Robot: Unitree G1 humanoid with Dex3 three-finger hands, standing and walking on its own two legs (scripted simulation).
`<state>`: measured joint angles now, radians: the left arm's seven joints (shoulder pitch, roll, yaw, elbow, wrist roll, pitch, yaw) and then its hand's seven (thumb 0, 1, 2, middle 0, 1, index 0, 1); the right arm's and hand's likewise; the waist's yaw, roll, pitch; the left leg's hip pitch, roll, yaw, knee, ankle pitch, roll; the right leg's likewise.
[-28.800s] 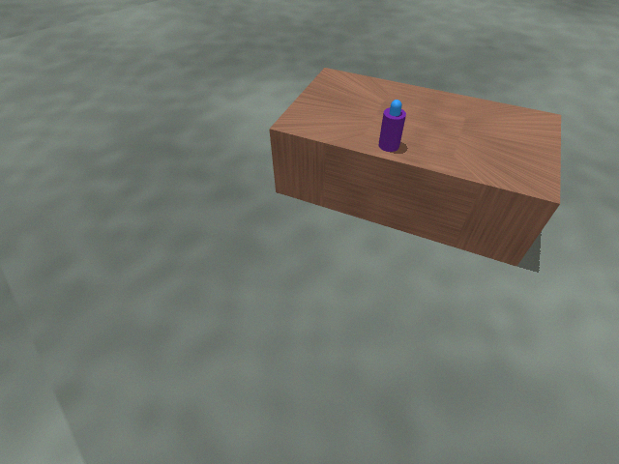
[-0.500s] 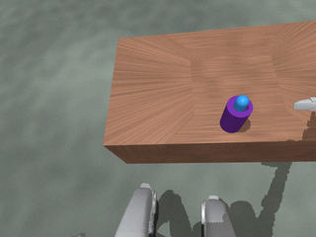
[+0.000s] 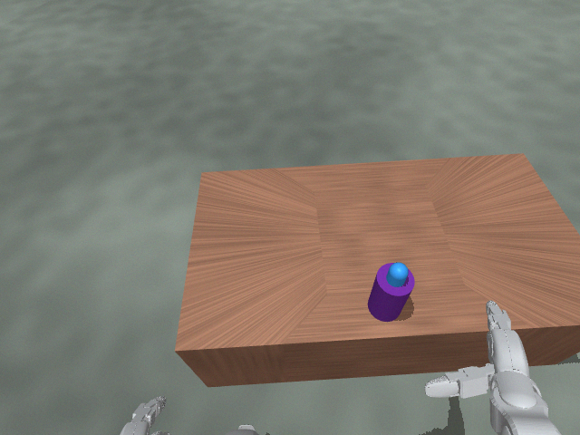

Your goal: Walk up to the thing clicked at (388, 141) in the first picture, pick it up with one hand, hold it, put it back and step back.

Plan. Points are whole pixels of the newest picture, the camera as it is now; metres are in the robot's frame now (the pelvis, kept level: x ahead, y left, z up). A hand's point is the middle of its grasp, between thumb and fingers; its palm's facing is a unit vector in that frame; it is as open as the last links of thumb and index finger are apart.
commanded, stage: home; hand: right
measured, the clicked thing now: (391, 288) +0.47 -0.18 -0.27
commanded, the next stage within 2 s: none
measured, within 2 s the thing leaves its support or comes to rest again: neither
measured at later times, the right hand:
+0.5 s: hand (445, 411) +0.18 -0.17 -0.06, palm faces +0.14 +0.95 -0.27, open 17.5 cm
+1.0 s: hand (455, 421) +0.17 -0.18 -0.06, palm faces +0.13 +0.95 -0.27, open 17.6 cm
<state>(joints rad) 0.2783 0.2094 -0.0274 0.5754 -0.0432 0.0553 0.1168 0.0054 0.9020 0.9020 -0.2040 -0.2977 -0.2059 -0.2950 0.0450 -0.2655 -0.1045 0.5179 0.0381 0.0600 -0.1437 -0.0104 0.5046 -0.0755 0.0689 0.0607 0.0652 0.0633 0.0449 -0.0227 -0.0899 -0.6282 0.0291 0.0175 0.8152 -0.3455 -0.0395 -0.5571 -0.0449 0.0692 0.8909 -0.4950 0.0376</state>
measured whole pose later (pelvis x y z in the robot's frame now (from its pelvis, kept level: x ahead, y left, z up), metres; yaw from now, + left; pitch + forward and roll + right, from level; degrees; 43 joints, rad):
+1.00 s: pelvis -0.01 +0.00 -0.01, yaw +0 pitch +6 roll +2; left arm 0.26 0.21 -0.01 0.51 -0.01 -0.11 0.14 0.01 0.90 0.90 -0.20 -0.30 -0.21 -0.30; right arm 0.44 -0.20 0.01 0.01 0.02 0.24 -0.15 -0.01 0.58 -0.03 0.06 0.05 0.05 0.05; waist 0.01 -0.02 -0.10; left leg -0.63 0.04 0.01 0.90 -0.38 -0.05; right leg -0.55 -0.04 0.06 0.97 -0.53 0.03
